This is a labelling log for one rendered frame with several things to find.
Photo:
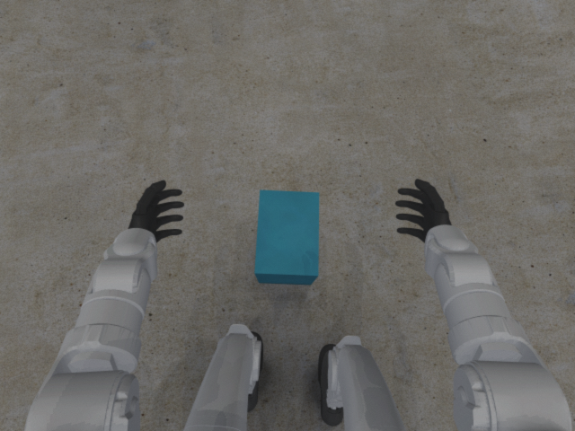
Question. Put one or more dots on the robot right shin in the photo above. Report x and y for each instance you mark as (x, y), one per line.
(332, 399)

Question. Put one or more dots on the robot right upper arm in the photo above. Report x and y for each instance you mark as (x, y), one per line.
(507, 396)

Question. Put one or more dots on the carton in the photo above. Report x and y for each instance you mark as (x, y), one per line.
(287, 247)

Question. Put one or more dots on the robot left upper arm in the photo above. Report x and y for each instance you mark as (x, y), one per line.
(88, 401)

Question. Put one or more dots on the right robot hand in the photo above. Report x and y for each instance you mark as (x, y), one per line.
(433, 209)

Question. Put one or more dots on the robot left forearm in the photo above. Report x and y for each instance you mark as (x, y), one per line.
(106, 334)

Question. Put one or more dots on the robot left thigh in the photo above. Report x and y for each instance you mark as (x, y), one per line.
(222, 401)

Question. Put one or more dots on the left robot hand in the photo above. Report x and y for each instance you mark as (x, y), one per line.
(147, 212)

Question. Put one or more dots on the robot right forearm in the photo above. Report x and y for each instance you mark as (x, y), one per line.
(481, 327)

